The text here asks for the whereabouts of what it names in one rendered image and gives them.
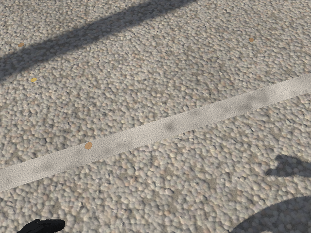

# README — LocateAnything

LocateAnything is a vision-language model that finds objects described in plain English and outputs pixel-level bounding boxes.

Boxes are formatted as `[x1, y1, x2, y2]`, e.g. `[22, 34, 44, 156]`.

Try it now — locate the left robot hand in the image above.
[17, 218, 65, 233]

